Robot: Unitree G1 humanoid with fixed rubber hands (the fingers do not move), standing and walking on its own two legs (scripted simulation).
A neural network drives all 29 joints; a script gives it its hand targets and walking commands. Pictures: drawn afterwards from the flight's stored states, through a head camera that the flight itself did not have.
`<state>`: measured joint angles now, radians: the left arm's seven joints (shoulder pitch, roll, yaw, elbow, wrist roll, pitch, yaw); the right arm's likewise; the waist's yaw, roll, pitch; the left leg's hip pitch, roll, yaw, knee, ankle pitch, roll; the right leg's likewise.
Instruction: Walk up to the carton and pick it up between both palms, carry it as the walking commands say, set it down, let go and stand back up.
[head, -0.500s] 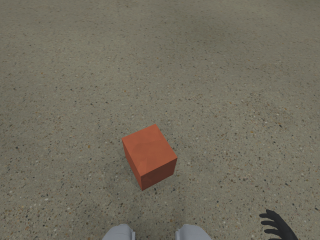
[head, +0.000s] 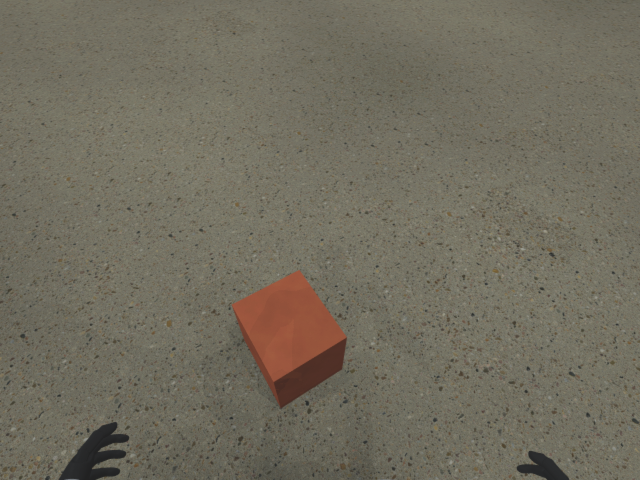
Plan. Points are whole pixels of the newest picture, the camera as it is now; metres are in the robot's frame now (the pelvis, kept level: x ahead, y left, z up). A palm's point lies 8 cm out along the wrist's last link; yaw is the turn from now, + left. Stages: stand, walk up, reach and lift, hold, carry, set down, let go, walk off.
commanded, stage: walk up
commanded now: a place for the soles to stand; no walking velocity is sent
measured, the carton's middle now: (290, 338) +0.55 +0.07 -0.65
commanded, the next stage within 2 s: none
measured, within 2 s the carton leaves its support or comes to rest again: neither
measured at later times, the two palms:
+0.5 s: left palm out of the picture +0.09 +0.33 -0.10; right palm out of the picture +0.09 -0.31 -0.10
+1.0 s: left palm out of the picture +0.07 +0.20 -0.10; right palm (619, 363) +0.26 -0.44 -0.09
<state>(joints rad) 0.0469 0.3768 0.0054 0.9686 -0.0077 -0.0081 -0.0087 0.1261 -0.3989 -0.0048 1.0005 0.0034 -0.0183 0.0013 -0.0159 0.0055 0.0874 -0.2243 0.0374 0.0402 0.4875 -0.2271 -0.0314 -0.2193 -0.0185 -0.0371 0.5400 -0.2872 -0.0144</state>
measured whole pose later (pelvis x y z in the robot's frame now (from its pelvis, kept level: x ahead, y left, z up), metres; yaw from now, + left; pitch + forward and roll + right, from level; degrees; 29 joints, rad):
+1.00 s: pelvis +0.10 -0.14 -0.01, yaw +17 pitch -1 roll +2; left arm 0.28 0.45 0.10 0.70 0.05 0.03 -0.07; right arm 0.33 -0.45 -0.05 0.82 -0.02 -0.06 -0.05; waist 0.05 -0.06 0.11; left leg -0.51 -0.01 0.09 0.89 -0.42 0.02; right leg -0.24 -0.03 -0.17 0.63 -0.38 -0.08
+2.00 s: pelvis +0.14 -0.17 -0.02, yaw +35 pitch -1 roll -2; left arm 0.27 0.44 0.02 0.93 0.00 -0.05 0.02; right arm 0.17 -0.40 -0.04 0.90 -0.01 0.02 0.03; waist 0.01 0.02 0.04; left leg -0.35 0.01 -0.06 0.76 -0.38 0.00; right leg -0.31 -0.07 -0.01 0.69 -0.35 0.04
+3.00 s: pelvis +0.18 -0.16 -0.02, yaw +34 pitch -1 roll +0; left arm 0.15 0.43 0.03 0.99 0.01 -0.03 0.01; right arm 0.11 -0.40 -0.04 0.98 -0.01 0.01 0.01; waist 0.01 0.01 0.08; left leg -0.25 0.03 -0.04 0.68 -0.41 -0.03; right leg -0.25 -0.07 -0.02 0.69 -0.39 0.02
